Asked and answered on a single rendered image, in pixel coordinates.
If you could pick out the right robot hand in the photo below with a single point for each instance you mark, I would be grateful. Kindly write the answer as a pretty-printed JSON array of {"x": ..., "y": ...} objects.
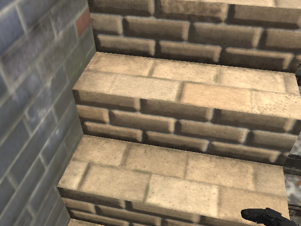
[{"x": 267, "y": 217}]

